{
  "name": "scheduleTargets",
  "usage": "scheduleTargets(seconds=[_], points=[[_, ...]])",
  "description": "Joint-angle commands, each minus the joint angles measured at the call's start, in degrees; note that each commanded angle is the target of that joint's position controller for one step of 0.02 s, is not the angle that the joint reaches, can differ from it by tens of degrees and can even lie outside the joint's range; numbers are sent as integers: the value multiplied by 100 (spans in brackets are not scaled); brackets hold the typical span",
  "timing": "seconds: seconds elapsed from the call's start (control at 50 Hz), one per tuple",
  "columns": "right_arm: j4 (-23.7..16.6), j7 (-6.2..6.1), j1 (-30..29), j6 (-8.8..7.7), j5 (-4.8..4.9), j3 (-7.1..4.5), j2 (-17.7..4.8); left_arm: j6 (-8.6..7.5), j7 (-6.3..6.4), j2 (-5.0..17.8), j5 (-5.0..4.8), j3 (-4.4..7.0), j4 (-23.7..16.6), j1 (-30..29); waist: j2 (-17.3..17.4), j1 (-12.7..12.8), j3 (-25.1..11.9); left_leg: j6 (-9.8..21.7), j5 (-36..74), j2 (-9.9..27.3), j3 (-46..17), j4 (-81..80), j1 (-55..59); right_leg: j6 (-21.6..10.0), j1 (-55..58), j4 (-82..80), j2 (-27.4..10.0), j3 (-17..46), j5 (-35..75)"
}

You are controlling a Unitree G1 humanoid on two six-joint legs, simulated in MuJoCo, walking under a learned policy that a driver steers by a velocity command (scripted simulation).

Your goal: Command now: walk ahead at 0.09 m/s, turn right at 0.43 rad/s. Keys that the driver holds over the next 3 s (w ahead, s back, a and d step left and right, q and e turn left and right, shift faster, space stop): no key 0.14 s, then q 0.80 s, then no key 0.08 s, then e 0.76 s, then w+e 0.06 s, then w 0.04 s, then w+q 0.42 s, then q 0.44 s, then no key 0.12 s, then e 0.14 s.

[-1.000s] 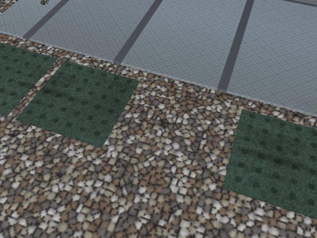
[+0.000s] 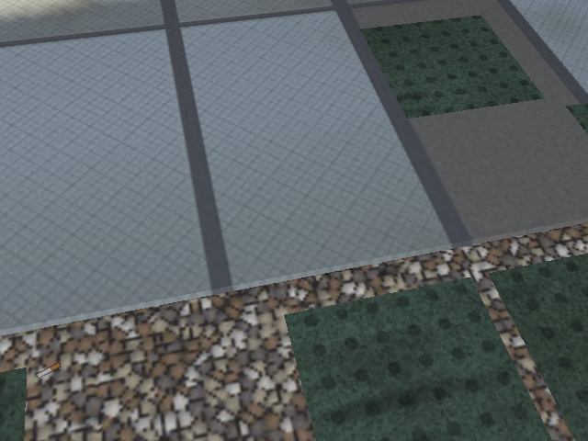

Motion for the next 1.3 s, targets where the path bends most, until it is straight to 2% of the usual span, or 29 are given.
scheduleTargets(seconds=[0.02, 0.14, 0.18, 0.2, 0.22, 0.24, 0.26, 0.3, 0.34, 0.4, 0.46, 0.54, 0.56, 0.58, 0.6, 0.62, 0.66, 0.68, 0.76, 0.92, 1.02, 1.06, 1.1, 1.12, 1.14, 1.16, 1.2, 1.24, 1.3], points=[[-188, -49, 2, -19, 31, -268, -916, -49, 25, 185, 81, 45, -362, 349, 970, 21, -1065, 1258, 1619, 1439, -1110, -975, 1057, 5, 181, -692, -169, -38, 117], [10, 27, -85, 109, 187, -306, -1100, -41, -123, 211, 100, -15, -363, 83, 1028, -67, -1025, 1253, 467, 1513, -985, -1010, 912, -258, 1157, -2555, -145, -261, 734], [139, 82, -140, 123, 256, -187, -850, -68, -171, 17, 165, -57, -186, 328, 878, 163, -918, 958, -77, 1257, -888, -762, 444, -476, 2092, -4008, -42, -359, 1540], [287, 136, 133, 87, 255, -80, -574, -80, -167, 64, 228, -68, -179, 337, 708, 158, -892, 525, -542, 1027, -789, -653, 43, -638, 2712, -4574, -204, -78, 1945], [273, 217, 318, 36, 94, 19, -321, -77, -113, 523, 294, 0, -252, 367, -235, -54, -999, 11, -1295, 534, -334, 175, -341, -934, 3094, -4756, -1235, 1054, 2710], [276, 198, 508, 26, 106, 11, -267, -96, -122, 568, 374, -23, -270, -168, -1087, -362, -817, -261, -1787, 260, -106, 119, 223, -1492, 1617, -4909, -1745, 1263, 1780], [322, 163, 259, 67, 83, -72, -696, -179, -155, 295, 373, -73, -392, -613, -787, -251, -502, -377, -1266, 267, -201, 284, 720, -1407, 1082, -5033, -1338, 915, 813], [329, 95, 45, 120, 126, -174, -899, -277, -135, 492, 334, 17, -266, -511, -888, -114, -239, -371, -696, 87, -91, 396, 303, -1012, 1317, -4969, -974, 561, 390], [314, 81, 182, 170, 171, -235, -1006, -309, -66, 576, 242, 69, -208, -372, -942, -73, -164, -306, -852, 86, -125, 836, 6, -1135, 1439, -4842, -1250, 604, 1251], [234, 134, 271, 209, 248, -284, -863, -290, 46, 528, 189, 108, -267, -359, -841, 35, -346, -226, -1959, 170, -141, 2050, -474, -1602, 1749, -4572, -1830, 763, 2900], [133, 195, 288, 301, 277, -286, -705, -288, 66, 562, 117, 167, -262, -533, -496, 45, -470, -253, -2386, 342, -168, 2323, -754, -1756, 2137, -4299, -2055, 659, 4129], [183, 277, 753, 339, 286, -346, -750, -186, 60, 556, -18, 216, -184, -808, -398, -213, -751, -105, -670, -52, 279, 599, 480, -1206, 1859, -3453, -1594, -179, 3798], [131, 226, 810, 321, 236, -448, -1049, -202, 42, 405, 12, 201, -61, -434, 302, -144, -800, 116, 735, 119, -370, -72, 1024, -766, 1457, -2582, -1182, -648, 2737], [-37, 127, 841, 279, 174, -664, -1988, -216, 47, 38, 271, 74, -370, -520, 2114, -6, -750, 1163, 2887, 1668, -2920, -483, 1864, -3, -350, -858, -161, -1135, -71], [-67, 182, 1230, 170, -14, -546, -1707, -251, 76, 117, 230, 67, -451, -1071, 1643, -505, -1281, 2009, 3228, 2211, -3648, -695, 2075, -13, -697, 224, 165, -47, -1494], [-105, 195, 1058, 56, -23, -489, -1567, -254, 72, 258, 114, 111, -415, -1047, 1055, -398, -1184, 1932, 3100, 2065, -3163, -587, 2111, -79, -888, 630, 26, 209, -1226], [-169, 95, 594, 32, 207, -459, -1387, -257, 134, 360, 153, 167, -239, -986, 470, -208, -957, 1350, 2460, 1553, -2479, -448, 2086, -129, -1112, 354, -163, 251, -295], [-201, 33, 485, 68, 267, -416, -1288, -254, 153, 415, 159, 200, -213, -960, 537, -136, -978, 1202, 2383, 1378, -2305, -480, 1962, -108, -902, 179, -209, 284, 36], [-314, -75, 519, 187, 243, -412, -1275, -263, 98, 220, 85, 168, -100, -763, 691, -88, -1039, 1131, 1989, 1066, -2129, -653, 1920, 48, -620, -303, 16, 204, 631], [-500, -142, 367, 321, 213, -485, -1364, -376, 38, 228, 86, 177, -90, -983, 1000, -202, -703, 1091, -156, 833, -2751, -857, 1307, 137, -116, -1911, 103, 349, 848], [-570, -74, 224, 377, 177, -452, -1277, -508, -85, 276, 56, 175, -20, -811, 1075, -258, -895, 1119, 401, 863, -2991, -576, 1240, 6, 574, -2583, 82, 222, 699], [-554, -62, 130, 399, 169, -360, -1094, -544, -158, 220, 58, 139, 53, -604, 1030, -175, -999, 1044, 759, 866, -2910, -390, 1259, -91, 1011, -3151, -10, 102, 932], [-417, -53, 196, 381, 167, -179, -660, -592, -247, -24, 163, 34, 153, -419, 812, 9, -976, 661, 425, 584, -2576, -289, 917, -279, 2011, -4678, -155, 133, 2274], [-276, -37, 577, 326, 50, -131, -519, -602, -249, 193, 267, 30, 111, -506, 286, -236, -976, 337, -345, 263, -2150, 32, 742, -489, 2340, -4771, -682, 777, 3049], [-179, -14, 1049, 263, -58, -156, -587, -595, -232, 430, 310, 18, -20, -804, -586, -703, -895, 38, -1598, -259, -1534, 371, 675, -936, 2177, -4638, -1206, 1338, 3938], [-211, -25, 805, 231, -74, -188, -715, -590, -248, 268, 328, -41, 12, -1011, -841, -660, -675, -188, -1409, -175, -1291, 28, 1017, -1372, 1378, -4851, -1341, 1600, 2924], [-211, -70, 168, 217, -37, -267, -931, -588, -267, 362, 195, -2, 75, -826, -622, -262, -443, -267, -780, -201, -1152, -14, 1260, -1027, 1176, -4920, -816, 1376, 1581], [-262, -110, 109, 254, 8, -286, -888, -590, -232, 684, 108, 60, 63, -739, -742, -233, -270, -242, -762, -208, -1015, 92, 1094, -1009, 1136, -4928, -812, 1575, 1522], [-210, -128, 207, 174, 55, -307, -791, -514, -145, 669, 50, 75, -35, -638, -657, -163, -400, -242, -797, -250, -793, 198, 895, -1149, 1384, -4690, -807, 1810, 1973]])
Next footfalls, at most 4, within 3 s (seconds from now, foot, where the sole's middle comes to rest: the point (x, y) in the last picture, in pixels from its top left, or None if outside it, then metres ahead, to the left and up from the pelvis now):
0.22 right None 0.07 -0.14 -0.77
0.56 left None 0.08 0.11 -0.77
1.12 right None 0.15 -0.11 -0.77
1.76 right None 0.12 -0.16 -0.77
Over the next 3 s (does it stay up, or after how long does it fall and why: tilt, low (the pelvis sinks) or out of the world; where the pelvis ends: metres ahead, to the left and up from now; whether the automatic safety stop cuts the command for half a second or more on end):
stays up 0.43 0.01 0.00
